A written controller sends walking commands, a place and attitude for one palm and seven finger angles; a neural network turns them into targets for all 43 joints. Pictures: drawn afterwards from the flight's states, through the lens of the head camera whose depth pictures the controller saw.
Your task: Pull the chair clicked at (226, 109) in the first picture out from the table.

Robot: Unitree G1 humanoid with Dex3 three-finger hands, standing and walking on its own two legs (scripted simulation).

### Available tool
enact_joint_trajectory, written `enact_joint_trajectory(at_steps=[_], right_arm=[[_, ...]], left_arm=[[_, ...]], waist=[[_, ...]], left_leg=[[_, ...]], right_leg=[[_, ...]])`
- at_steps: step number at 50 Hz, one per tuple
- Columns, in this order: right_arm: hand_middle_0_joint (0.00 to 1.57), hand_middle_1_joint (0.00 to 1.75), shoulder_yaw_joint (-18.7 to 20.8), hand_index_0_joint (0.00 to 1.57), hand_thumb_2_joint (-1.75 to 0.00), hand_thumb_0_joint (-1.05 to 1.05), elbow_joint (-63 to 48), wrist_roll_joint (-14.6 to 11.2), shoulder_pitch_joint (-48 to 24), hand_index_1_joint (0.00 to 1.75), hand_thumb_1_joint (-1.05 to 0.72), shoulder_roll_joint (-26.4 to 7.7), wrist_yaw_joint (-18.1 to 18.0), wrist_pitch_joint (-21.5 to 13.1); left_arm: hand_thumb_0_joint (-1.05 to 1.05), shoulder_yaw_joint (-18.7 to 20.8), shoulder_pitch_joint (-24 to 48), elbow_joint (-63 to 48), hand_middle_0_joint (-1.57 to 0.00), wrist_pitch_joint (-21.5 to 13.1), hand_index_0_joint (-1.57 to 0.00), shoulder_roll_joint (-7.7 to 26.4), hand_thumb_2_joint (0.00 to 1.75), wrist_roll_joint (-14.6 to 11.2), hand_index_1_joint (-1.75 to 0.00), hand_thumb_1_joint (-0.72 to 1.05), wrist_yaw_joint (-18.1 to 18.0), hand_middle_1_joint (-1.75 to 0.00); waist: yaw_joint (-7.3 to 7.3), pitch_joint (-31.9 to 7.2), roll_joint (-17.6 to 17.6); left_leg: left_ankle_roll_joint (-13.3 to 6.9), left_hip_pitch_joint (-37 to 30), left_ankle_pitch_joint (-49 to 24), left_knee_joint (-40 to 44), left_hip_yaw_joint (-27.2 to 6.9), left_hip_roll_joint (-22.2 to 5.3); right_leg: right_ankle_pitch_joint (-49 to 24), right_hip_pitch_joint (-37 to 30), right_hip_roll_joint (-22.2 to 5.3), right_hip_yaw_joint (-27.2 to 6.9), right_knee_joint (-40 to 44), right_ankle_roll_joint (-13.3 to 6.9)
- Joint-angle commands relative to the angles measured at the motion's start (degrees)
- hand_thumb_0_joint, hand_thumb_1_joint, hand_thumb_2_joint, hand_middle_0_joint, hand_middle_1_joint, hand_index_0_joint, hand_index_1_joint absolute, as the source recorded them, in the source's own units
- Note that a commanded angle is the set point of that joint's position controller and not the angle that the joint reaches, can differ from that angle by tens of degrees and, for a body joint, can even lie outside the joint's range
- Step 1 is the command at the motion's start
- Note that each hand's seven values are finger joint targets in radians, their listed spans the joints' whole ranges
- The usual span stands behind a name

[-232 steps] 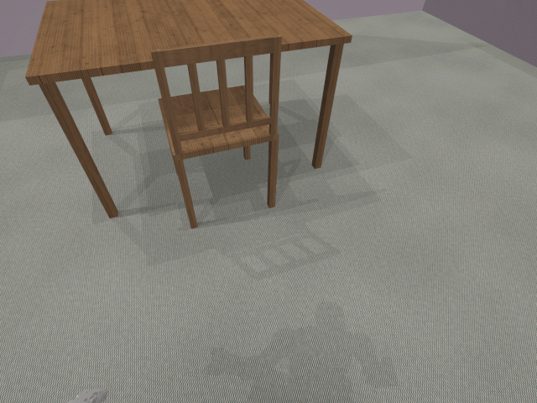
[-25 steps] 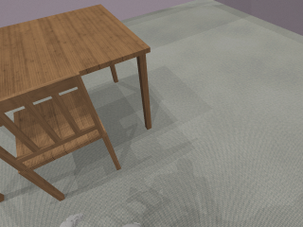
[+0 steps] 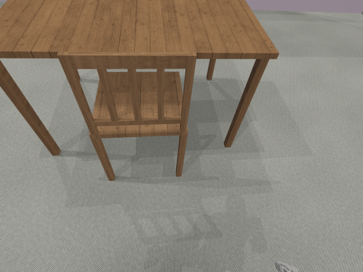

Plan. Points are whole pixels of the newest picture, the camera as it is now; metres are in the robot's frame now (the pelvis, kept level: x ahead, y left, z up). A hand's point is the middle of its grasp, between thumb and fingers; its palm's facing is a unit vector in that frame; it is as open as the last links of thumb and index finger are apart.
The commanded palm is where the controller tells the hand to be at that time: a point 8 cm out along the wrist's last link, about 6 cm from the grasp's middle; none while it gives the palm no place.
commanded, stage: turn to face it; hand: left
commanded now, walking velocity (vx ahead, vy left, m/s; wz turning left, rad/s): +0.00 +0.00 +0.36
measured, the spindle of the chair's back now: (135, 96) +0.67 +0.23 -0.10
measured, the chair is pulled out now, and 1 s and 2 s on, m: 0.00 0.00 0.00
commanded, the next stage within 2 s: take the last steps up to it in 0.38 s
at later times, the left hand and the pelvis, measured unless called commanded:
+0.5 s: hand out of the picture +0.06 +0.18 -0.13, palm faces +0.18 -0.94 -0.29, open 7.4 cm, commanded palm none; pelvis -0.01 -0.03 +0.01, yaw +10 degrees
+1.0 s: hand out of the picture -0.11 +0.12 -0.14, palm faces +0.39 -0.90 -0.17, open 7.3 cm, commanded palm none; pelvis +0.05 +0.00 +0.02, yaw +15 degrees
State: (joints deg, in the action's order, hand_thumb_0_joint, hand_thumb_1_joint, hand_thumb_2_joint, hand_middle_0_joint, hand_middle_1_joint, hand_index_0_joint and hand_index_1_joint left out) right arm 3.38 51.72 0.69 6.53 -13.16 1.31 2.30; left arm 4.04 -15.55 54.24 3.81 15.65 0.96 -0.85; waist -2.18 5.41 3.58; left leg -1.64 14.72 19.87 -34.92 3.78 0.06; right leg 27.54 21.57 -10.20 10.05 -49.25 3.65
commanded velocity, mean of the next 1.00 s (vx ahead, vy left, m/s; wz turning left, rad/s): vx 0.16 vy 0.01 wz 0.15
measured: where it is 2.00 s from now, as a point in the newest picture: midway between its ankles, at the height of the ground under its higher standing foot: (156, 262)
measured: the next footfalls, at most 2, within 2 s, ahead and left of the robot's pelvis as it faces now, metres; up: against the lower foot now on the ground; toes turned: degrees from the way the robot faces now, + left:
right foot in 0.44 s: +0.04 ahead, -0.11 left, +0.00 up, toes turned +6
left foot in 1.06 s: +0.11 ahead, +0.15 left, +0.00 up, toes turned +21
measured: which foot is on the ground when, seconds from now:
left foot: down 0.00-0.46, up 0.48-1.00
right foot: up 0.00-0.42, down 0.44-1.00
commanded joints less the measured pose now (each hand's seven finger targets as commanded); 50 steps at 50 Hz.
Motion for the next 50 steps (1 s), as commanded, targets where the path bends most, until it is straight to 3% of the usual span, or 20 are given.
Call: enact_joint_trajectory(at_steps=[1,3,5,9,14,18,20,21,22,23,24,25,27,29,32,35,38,44,48,50], right_arm=[[0.20,0.30,2.3,0.20,-0.90,0.00,-1.4,0.5,5.3,0.30,-0.90,-12.3,-2.2,-1.3],[0.20,0.30,1.5,0.20,-0.90,0.00,-2.8,0.2,1.6,0.30,-0.90,-10.5,-2.2,-1.6],[0.20,0.30,1.2,0.20,-0.90,0.00,-2.4,0.2,2.8,0.30,-0.90,-10.1,-2.2,-1.8],[0.20,0.30,1.2,0.20,-0.90,0.00,-1.4,0.3,5.8,0.30,-0.90,-9.7,-2.4,-1.7],[0.20,0.30,1.2,0.20,-0.90,0.00,-0.2,0.8,7.5,0.30,-0.90,-9.3,-2.5,-1.4],[0.20,0.30,1.1,0.20,-0.90,0.00,0.2,0.8,6.2,0.30,-0.90,-9.1,-2.4,-1.2],[0.20,0.30,1.0,0.20,-0.90,0.00,0.5,0.4,5.7,0.30,-0.90,-8.2,-2.3,-1.2],[0.20,0.30,0.9,0.20,-0.90,0.00,0.8,-0.1,5.9,0.30,-0.90,-6.8,-2.0,-1.4],[0.20,0.30,0.3,0.20,-0.90,0.00,0.6,-0.7,7.2,0.30,-0.90,-3.4,-1.8,-1.5],[0.20,0.30,0.5,0.20,-0.90,0.00,-1.0,-0.4,6.3,0.30,-0.90,-3.1,-1.9,-1.0],[0.20,0.30,1.3,0.20,-0.90,0.00,0.1,0.0,6.5,0.30,-0.90,-4.6,-2.0,-0.1],[0.20,0.30,1.5,0.20,-0.90,0.00,1.4,0.5,7.2,0.30,-0.90,-4.6,-1.8,0.7],[0.20,0.30,1.6,0.20,-0.90,0.00,3.5,0.9,8.8,0.30,-0.90,-4.2,-1.0,0.6],[0.20,0.30,1.5,0.20,-0.90,0.00,4.5,1.2,9.9,0.30,-0.90,-3.3,-0.4,0.0],[0.20,0.30,1.6,0.20,-0.90,0.00,4.6,1.4,8.5,0.30,-0.90,-3.1,-0.2,-0.7],[0.20,0.30,1.3,0.20,-0.90,0.00,4.6,1.4,6.7,0.30,-0.90,-2.2,-0.1,-1.2],[0.20,0.30,1.0,0.20,-0.90,0.00,4.4,1.2,4.8,0.30,-0.90,-1.8,-0.1,-1.6],[0.20,0.30,0.1,0.20,-0.90,0.00,3.4,0.7,0.0,0.30,-0.90,-0.6,0.3,-2.6],[0.20,0.30,-0.5,0.20,-0.90,0.00,3.3,0.4,-0.9,0.30,-0.90,0.9,0.3,-3.7],[0.20,0.30,-0.6,0.20,-0.90,0.00,4.8,0.4,3.2,0.30,-0.90,0.7,-0.1,-4.4]], left_arm=[[0.00,1.0,5.5,-6.3,-0.20,-1.4,-0.20,4.4,0.90,0.0,-0.30,0.90,-0.1,-0.30],[0.00,1.1,2.4,-4.6,-0.20,-1.6,-0.20,4.7,0.90,-0.2,-0.30,0.90,0.4,-0.30],[0.00,1.0,1.8,-3.8,-0.20,-1.5,-0.20,4.5,0.90,-0.1,-0.30,0.90,0.4,-0.30],[0.00,0.6,3.7,-4.0,-0.20,-1.4,-0.20,3.7,0.90,-0.2,-0.30,0.90,-0.1,-0.30],[0.00,0.1,7.1,-5.1,-0.20,-1.6,-0.20,2.2,0.90,-0.5,-0.30,0.90,-0.5,-0.30],[0.00,-0.2,4.4,-4.2,-0.20,-2.3,-0.20,1.8,0.90,-0.9,-0.30,0.90,-0.8,-0.30],[0.00,0.0,1.5,-3.3,-0.20,-3.1,-0.20,1.6,0.90,-1.0,-0.30,0.90,-1.0,-0.30],[0.00,0.2,0.3,-2.8,-0.20,-3.7,-0.20,3.0,0.90,-0.8,-0.30,0.90,-1.2,-0.30],[0.00,0.8,-0.7,-2.4,-0.20,-4.4,-0.20,7.2,0.90,0.0,-0.30,0.90,-1.7,-0.30],[0.00,1.3,-1.2,-3.3,-0.20,-4.6,-0.20,10.6,0.90,0.2,-0.30,0.90,-1.5,-0.30],[0.00,0.8,-0.3,-3.5,-0.20,-4.3,-0.20,8.6,0.90,-0.1,-0.30,0.90,-1.6,-0.30],[0.00,0.9,2.4,-3.7,-0.20,-4.2,-0.20,6.5,0.90,-0.2,-0.30,0.90,-1.6,-0.30],[0.00,0.1,3.9,-3.8,-0.20,-4.6,-0.20,3.8,0.90,-0.4,-0.30,0.90,-1.1,-0.30],[0.00,0.0,1.6,-2.7,-0.20,-5.7,-0.20,2.7,0.90,-0.3,-0.30,0.90,-0.7,-0.30],[0.00,-0.2,-3.2,-0.6,-0.20,-6.7,-0.20,1.5,0.90,-0.1,-0.30,0.90,-0.6,-0.30],[0.00,-0.4,-7.5,1.6,-0.20,-7.3,-0.20,0.7,0.90,0.2,-0.30,0.90,-0.5,-0.30],[0.00,-0.6,-10.5,3.6,-0.20,-7.6,-0.20,0.5,0.90,0.4,-0.30,0.90,-0.4,-0.30],[0.00,-0.6,-13.2,6.9,-0.20,-7.8,-0.20,1.1,0.90,0.8,-0.30,0.90,-0.1,-0.30],[0.00,-0.5,-13.5,8.8,-0.20,-7.4,-0.20,1.4,0.90,0.9,-0.30,0.90,0.0,-0.30],[0.00,-0.4,-12.2,9.4,-0.20,-7.2,-0.20,0.9,0.90,0.5,-0.30,0.90,0.0,-0.30]], waist=[[4.19,-6.7,-16.4],[2.17,-6.3,-13.8],[2.22,-6.6,-12.1],[3.24,-5.7,-9.2],[4.26,-4.8,-11.6],[2.70,-5.6,-11.7],[1.13,-7.6,-9.7],[0.42,-8.4,-5.5],[0.79,-9.7,6.8],[0.25,-7.6,11.9],[0.63,-7.5,6.5],[1.65,-4.2,9.1],[2.74,-0.9,3.7],[2.56,-0.4,2.9],[1.04,-0.1,4.1],[0.16,0.6,2.5],[-0.60,0.8,3.5],[-0.98,1.7,3.5],[-0.77,2.1,4.4],[1.53,0.7,3.2]], left_leg=[[-8.3,-9.7,-38.7,14.7,-16.8,-16.5],[-6.9,-7.8,-34.6,15.3,-12.7,-12.8],[-6.6,-8.6,-33.5,16.1,-12.5,-11.7],[-8.4,-10.1,-31.1,17.1,-16.3,-12.7],[-9.7,-8.7,-29.8,16.8,-20.5,-13.1],[-9.0,-5.3,-32.0,14.4,-22.0,-12.0],[-6.3,-2.1,-28.6,11.1,-20.7,-9.7],[-3.5,2.0,-21.9,7.9,-18.6,-7.1],[0.7,10.5,-6.4,-1.4,-10.9,-0.5],[2.6,13.4,12.0,-11.6,-7.4,3.3],[2.2,10.5,12.7,-19.2,-9.7,1.7],[2.0,11.8,9.7,-23.9,-10.1,0.6],[2.4,14.8,2.2,-29.3,-8.0,-0.4],[2.5,16.8,-2.3,-30.1,-6.7,-1.3],[2.9,19.4,-5.0,-28.8,-5.8,-2.9],[3.0,21.3,-6.4,-25.8,-5.1,-4.2],[2.9,21.7,-5.7,-21.8,-4.0,-5.1],[1.9,18.7,-3.1,-11.6,-1.4,-5.1],[0.6,9.6,-1.9,-2.9,1.0,-3.5],[0.2,0.5,-5.9,3.9,3.0,-1.8]], right_leg=[[-0.7,12.8,2.0,-9.6,-17.1,0.6],[-5.4,10.2,2.9,-8.9,-17.0,0.8],[-7.2,9.5,3.8,-8.7,-15.8,1.3],[-5.9,8.7,4.5,-9.3,-10.0,1.7],[-1.9,4.5,6.1,-9.5,-0.4,0.8],[-4.1,-3.8,8.3,-9.1,10.2,-0.5],[-13.6,-12.1,8.3,-8.5,22.0,-0.7],[-19.3,-18.5,5.8,-10.7,28.9,-1.1],[-25.7,-25.3,-5.9,-22.8,32.2,-4.5],[-36.4,-20.2,-15.9,-29.3,33.0,-11.0],[-33.0,-13.9,-15.3,-26.2,33.2,-13.9],[-22.7,-10.2,-11.8,-24.7,36.2,-13.4],[-10.3,-10.7,-6.7,-20.6,38.4,-11.1],[-7.6,-12.6,-5.2,-17.6,39.5,-9.6],[-5.2,-16.1,-5.6,-17.7,40.9,-10.2],[-5.8,-18.9,-6.1,-18.3,41.9,-10.5],[-7.0,-20.4,-6.5,-18.3,42.5,-11.5],[-10.2,-19.3,-7.6,-17.0,42.4,-13.7],[-14.4,-14.6,-7.0,-14.4,39.0,-13.1],[-15.6,-11.2,-4.5,-11.3,34.7,-11.5]])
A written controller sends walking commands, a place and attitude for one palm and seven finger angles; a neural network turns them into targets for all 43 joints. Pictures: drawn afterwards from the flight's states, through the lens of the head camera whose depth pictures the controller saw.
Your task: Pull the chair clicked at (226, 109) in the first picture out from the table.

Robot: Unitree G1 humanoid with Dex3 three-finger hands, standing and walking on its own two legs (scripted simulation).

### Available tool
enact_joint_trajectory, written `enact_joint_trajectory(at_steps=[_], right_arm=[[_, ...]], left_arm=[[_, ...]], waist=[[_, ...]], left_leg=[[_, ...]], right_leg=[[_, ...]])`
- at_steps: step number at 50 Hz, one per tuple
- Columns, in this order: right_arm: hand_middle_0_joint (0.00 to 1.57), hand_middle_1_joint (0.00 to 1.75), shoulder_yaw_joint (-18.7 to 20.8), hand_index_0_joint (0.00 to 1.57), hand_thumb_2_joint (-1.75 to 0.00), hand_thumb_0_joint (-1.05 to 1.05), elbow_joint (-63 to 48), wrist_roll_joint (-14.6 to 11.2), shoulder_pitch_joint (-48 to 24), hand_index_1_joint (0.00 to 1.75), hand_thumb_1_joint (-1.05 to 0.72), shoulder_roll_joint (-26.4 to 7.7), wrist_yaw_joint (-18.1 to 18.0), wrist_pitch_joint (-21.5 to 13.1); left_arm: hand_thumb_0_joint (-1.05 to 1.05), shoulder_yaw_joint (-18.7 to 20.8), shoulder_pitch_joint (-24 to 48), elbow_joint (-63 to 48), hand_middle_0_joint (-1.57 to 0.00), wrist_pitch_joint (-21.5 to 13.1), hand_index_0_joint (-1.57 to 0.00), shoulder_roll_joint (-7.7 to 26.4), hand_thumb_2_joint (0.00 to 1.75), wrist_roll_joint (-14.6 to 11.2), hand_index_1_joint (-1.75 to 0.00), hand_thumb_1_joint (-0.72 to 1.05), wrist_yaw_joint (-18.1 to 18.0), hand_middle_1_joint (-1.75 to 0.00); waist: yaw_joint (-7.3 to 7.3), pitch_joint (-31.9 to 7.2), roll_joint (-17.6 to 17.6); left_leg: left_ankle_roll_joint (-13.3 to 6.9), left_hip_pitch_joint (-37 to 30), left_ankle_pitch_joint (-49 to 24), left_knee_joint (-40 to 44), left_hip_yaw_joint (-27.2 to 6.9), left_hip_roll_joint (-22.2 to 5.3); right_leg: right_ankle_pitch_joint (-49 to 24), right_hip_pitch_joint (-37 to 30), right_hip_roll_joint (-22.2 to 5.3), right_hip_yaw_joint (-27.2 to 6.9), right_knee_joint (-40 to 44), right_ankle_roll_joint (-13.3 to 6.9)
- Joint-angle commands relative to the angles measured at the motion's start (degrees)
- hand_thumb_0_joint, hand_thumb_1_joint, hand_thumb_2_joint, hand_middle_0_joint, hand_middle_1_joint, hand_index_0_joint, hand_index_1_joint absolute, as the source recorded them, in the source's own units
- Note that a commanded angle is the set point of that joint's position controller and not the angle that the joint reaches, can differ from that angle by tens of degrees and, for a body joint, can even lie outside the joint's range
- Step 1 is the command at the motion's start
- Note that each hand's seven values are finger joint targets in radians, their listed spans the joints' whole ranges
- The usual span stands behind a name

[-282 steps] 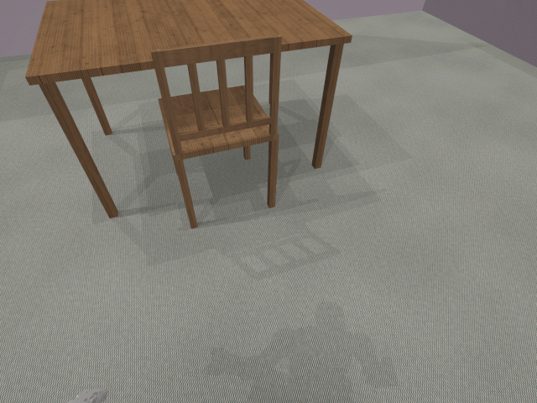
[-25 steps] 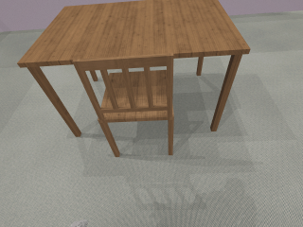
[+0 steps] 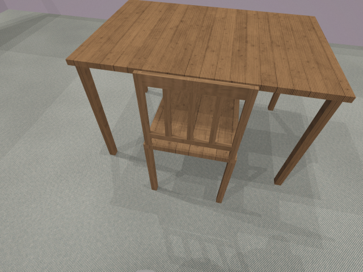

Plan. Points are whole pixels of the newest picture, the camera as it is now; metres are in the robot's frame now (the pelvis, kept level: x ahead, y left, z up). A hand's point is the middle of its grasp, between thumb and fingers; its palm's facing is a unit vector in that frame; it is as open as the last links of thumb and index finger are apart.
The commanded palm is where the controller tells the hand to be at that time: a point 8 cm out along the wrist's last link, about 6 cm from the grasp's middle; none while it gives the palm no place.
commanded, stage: take the last steps up to it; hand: left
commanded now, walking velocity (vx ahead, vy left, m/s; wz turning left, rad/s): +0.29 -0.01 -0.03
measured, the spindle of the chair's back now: (191, 117) +0.66 +0.05 -0.12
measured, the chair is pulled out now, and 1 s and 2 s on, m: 0.00 0.00 0.00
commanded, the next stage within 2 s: come to a stop and stand still in 0.40 s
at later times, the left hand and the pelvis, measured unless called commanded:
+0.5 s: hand (125, 220) +0.27 +0.20 -0.17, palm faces -0.04 -0.98 -0.20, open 7.3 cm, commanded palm none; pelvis +0.16 +0.03 -0.01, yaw -3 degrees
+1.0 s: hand (115, 227) +0.25 +0.23 -0.18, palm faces +0.01 -0.96 -0.27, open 7.3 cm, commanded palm none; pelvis +0.18 +0.04 -0.01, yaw -2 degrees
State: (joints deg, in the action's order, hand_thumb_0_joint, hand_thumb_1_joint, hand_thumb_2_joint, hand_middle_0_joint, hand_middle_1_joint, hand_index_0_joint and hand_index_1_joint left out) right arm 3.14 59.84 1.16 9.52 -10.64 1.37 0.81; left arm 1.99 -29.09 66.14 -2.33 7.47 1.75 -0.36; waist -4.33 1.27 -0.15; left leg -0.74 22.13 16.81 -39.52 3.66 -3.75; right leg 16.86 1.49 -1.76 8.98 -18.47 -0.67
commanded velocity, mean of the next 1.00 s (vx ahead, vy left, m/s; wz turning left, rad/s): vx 0.01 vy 0.01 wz -0.02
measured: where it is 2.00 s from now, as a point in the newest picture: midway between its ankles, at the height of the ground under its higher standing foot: outside the picture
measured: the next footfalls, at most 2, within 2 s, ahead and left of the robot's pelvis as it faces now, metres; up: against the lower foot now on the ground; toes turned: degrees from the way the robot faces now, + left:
left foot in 0.06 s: +0.10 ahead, +0.13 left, +0.00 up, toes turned +6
right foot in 0.56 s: +0.29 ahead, -0.09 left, +0.00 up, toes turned -9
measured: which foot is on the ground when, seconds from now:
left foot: up 0.00-0.04, down 0.06-0.56, up 0.58-1.00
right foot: down 0.00-0.06, up 0.08-0.54, down 0.56-1.00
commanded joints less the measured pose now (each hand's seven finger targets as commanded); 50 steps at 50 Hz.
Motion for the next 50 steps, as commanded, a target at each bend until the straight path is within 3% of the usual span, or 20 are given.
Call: enact_joint_trajectory(at_steps=[1,2,3,4,5,7,11,14,22,25,26,27,28,29,34,45,46,47,48,50], right_arm=[[0.20,0.30,-0.3,0.20,-0.90,0.00,-1.8,0.1,4.7,0.30,-0.90,-2.6,-0.6,-3.5],[0.20,0.30,0.5,0.20,-0.90,0.00,0.3,0.2,11.0,0.30,-0.90,-5.7,-1.3,-4.1],[0.20,0.30,2.1,0.20,-0.90,0.00,1.5,0.8,17.3,0.30,-0.90,-12.2,-1.9,-4.3],[0.20,0.30,2.2,0.20,-0.90,0.00,1.5,0.2,20.1,0.30,-0.90,-13.6,-2.4,-3.6],[0.20,0.30,1.8,0.20,-0.90,0.00,0.7,0.1,16.5,0.30,-0.90,-12.3,-2.6,-3.2],[0.20,0.30,0.0,0.20,-0.90,0.00,-0.5,-0.1,9.6,0.30,-0.90,-5.5,-2.9,-4.0],[0.20,0.30,-0.4,0.20,-0.90,0.00,-0.5,-0.3,10.2,0.30,-0.90,-2.1,-3.2,-5.8],[0.20,0.30,-0.8,0.20,-0.90,0.00,0.0,-0.3,11.2,0.30,-0.90,-3.1,-3.4,-6.2],[0.20,0.30,-0.3,0.20,-0.90,0.00,2.3,0.7,15.3,0.30,-0.90,-5.0,-3.5,-4.8],[0.20,0.30,-0.4,0.20,-0.90,0.00,3.0,0.4,14.8,0.30,-0.90,-5.6,-3.5,-4.2],[0.20,0.30,-0.6,0.20,-0.90,0.00,3.1,-0.1,14.2,0.30,-0.90,-5.4,-3.5,-4.2],[0.20,0.30,-0.9,0.20,-0.90,0.00,2.7,-0.8,14.6,0.30,-0.90,-3.6,-3.3,-4.2],[0.20,0.30,-1.1,0.20,-0.90,0.00,2.2,-1.5,17.5,0.30,-0.90,-1.2,-3.3,-3.8],[0.20,0.30,-1.0,0.20,-0.90,0.00,2.5,-1.7,18.1,0.30,-0.90,-1.9,-4.1,-3.0],[0.20,0.30,-0.7,0.20,-0.90,0.00,3.7,-1.5,14.3,0.30,-0.90,1.2,-3.8,0.8],[0.20,0.30,0.4,0.20,-0.90,0.00,-0.8,-0.7,8.7,0.30,-0.90,-0.2,-2.4,1.4],[0.20,0.30,1.5,0.20,-0.90,0.00,-5.8,-0.9,10.1,0.30,-0.90,-5.0,-2.3,0.0],[0.20,0.30,1.5,0.20,-0.90,0.00,-8.4,-0.9,7.7,0.30,-0.90,-3.0,-2.2,0.1],[0.20,0.30,1.0,0.20,-0.90,0.00,-9.2,-0.7,5.1,0.30,-0.90,-2.8,-2.1,0.2],[0.20,0.30,0.4,0.20,-0.90,0.00,-9.0,-0.7,9.0,0.30,-0.90,-2.3,-2.1,0.2]], left_arm=[[0.00,1.6,2.1,-2.4,-0.20,-0.9,-0.20,8.7,0.90,-0.6,-0.30,0.90,-0.4,-0.30],[0.00,1.1,1.7,-2.5,-0.20,-0.9,-0.20,6.5,0.90,-0.7,-0.30,0.90,-0.2,-0.30],[0.00,0.6,0.2,-3.5,-0.20,-0.7,-0.20,3.6,0.90,-1.0,-0.30,0.90,0.1,-0.30],[0.00,0.6,3.3,-5.5,-0.20,-0.7,-0.20,4.4,0.90,-0.6,-0.30,0.90,-0.2,-0.30],[0.00,1.0,5.4,-5.8,-0.20,-0.4,-0.20,5.2,0.90,-0.3,-0.30,0.90,-0.2,-0.30],[0.00,1.4,6.8,-4.4,-0.20,0.1,-0.20,4.7,0.90,-0.2,-0.30,0.90,0.4,-0.30],[0.00,1.6,4.1,-3.6,-0.20,0.9,-0.20,2.4,0.90,-0.1,-0.30,0.90,0.6,-0.30],[0.00,1.7,7.2,-5.3,-0.20,1.4,-0.20,3.0,0.90,-0.2,-0.30,0.90,0.6,-0.30],[0.00,0.9,20.4,-10.4,-0.20,1.4,-0.20,3.8,0.90,-0.5,-0.30,0.90,0.7,-0.30],[0.00,1.2,14.8,-8.9,-0.20,0.6,-0.20,4.8,0.90,-0.5,-0.30,0.90,0.4,-0.30],[0.00,1.5,9.9,-7.3,-0.20,0.0,-0.20,5.9,0.90,-0.4,-0.30,0.90,0.1,-0.30],[0.00,2.2,4.7,-5.5,-0.20,-0.9,-0.20,9.5,0.90,-0.3,-0.30,0.90,-0.5,-0.30],[0.00,2.8,2.3,-5.1,-0.20,-1.4,-0.20,13.6,0.90,-0.7,-0.30,0.90,-1.1,-0.30],[0.00,1.9,4.1,-5.4,-0.20,-1.1,-0.20,13.8,0.90,-1.5,-0.30,0.90,-1.4,-0.30],[0.00,1.1,17.8,-8.8,-0.20,0.9,-0.20,9.8,0.90,-0.7,-0.30,0.90,-2.8,-0.30],[0.00,2.9,17.4,-10.8,-0.20,3.0,-0.20,11.7,0.90,0.4,-0.30,0.90,-2.5,-0.30],[0.00,2.4,14.3,-12.7,-0.20,2.0,-0.20,15.3,0.90,0.4,-0.30,0.90,-4.6,-0.30],[0.00,2.8,13.5,-14.7,-0.20,2.2,-0.20,16.1,0.90,0.3,-0.30,0.90,-4.4,-0.30],[0.00,2.7,14.7,-14.3,-0.20,2.5,-0.20,14.4,0.90,0.2,-0.30,0.90,-4.0,-0.30],[0.00,2.2,17.0,-14.8,-0.20,3.6,-0.20,13.3,0.90,-0.1,-0.30,0.90,-3.5,-0.30]], waist=[[5.78,3.1,5.3],[8.34,-0.3,-2.2],[9.65,-4.7,-17.4],[10.32,-3.9,-15.0],[9.20,0.1,-8.8],[6.15,6.1,-6.4],[3.13,3.4,-3.9],[2.74,3.3,-4.4],[6.01,6.4,-6.8],[3.04,2.9,-4.1],[0.74,-0.2,-2.6],[-0.97,-5.6,3.0],[0.27,-11.6,11.4],[1.79,-12.9,6.9],[5.56,-2.6,2.8],[3.18,-4.0,10.7],[5.62,-16.7,6.3],[3.40,-17.7,4.6],[3.45,-13.9,1.8],[6.34,-4.2,4.6]], left_leg=[[-0.9,-15.0,-4.5,12.7,3.8,2.9],[-2.0,-25.5,-2.6,15.7,-0.8,-0.5],[-6.2,-33.3,2.3,21.4,-21.0,-15.4],[-9.6,-31.5,4.3,27.5,-29.2,-20.5],[-10.6,-24.8,9.0,29.2,-26.2,-20.5],[-8.6,-15.1,1.6,30.6,-17.9,-15.5],[-7.9,-15.0,-23.7,29.1,-6.0,-10.8],[-8.6,-17.4,-35.7,27.9,-4.0,-10.7],[-8.2,-20.7,-40.7,22.8,-2.0,-11.2],[-6.6,-18.6,-45.6,13.7,-1.4,-10.5],[-4.6,-16.6,-42.9,7.2,0.1,-7.9],[-1.8,-8.4,-30.1,-2.7,1.4,-4.1],[1.2,-1.6,10.1,-15.9,2.4,3.2],[1.3,-4.6,19.4,-20.7,-3.7,2.4],[2.3,-5.4,13.6,-18.6,-4.8,0.6],[3.1,-4.5,8.9,-8.1,-2.5,2.4],[4.4,-0.4,14.6,-9.0,0.7,5.3],[2.7,-0.9,12.2,-5.8,-1.0,3.0],[1.9,-3.2,11.4,0.6,0.5,4.1],[0.9,-10.7,2.3,13.8,1.0,5.3]], right_leg=[[-6.7,12.1,-10.8,-7.9,-1.8,-5.9],[-7.1,17.3,-7.7,-5.5,-13.5,-4.3],[9.6,28.9,-1.4,-0.1,-30.1,-1.2],[16.5,34.2,0.2,-4.2,-40.6,-1.3],[14.4,34.6,-2.7,-6.7,-45.2,-2.0],[4.6,33.5,-5.3,-8.5,-48.2,-1.4],[-2.6,30.5,-4.7,-7.2,-46.2,0.6],[-3.8,32.6,-4.4,-7.3,-43.6,1.1],[-2.9,28.3,-2.0,-3.6,-22.9,-0.9],[-5.8,15.3,1.2,-1.9,-15.1,-2.3],[-13.6,7.2,1.1,-1.9,-9.6,-2.0],[-34.6,-4.9,-6.0,-10.3,-10.6,-4.0],[-64.0,-11.6,-20.9,-26.3,-8.8,-11.0],[-72.1,-6.9,-24.0,-24.8,-7.0,-15.7],[-49.8,12.6,-17.4,-14.6,-2.7,-12.1],[-18.6,13.0,-14.6,-16.3,0.9,-10.5],[-50.2,-4.8,-17.5,-23.9,-6.8,-9.8],[-33.9,-2.9,-17.2,-21.2,-9.0,-10.7],[-20.0,3.1,-15.3,-18.6,-8.3,-10.2],[0.2,17.5,-10.6,-15.0,-8.1,-5.3]])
